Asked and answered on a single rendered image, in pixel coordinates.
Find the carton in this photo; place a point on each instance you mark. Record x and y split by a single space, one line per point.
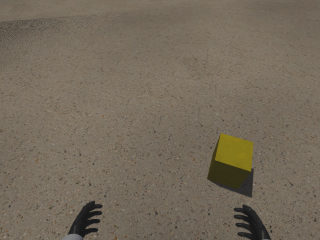
231 161

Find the robot left hand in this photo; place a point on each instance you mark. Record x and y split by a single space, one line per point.
81 221

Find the robot right hand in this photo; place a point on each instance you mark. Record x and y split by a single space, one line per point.
255 226

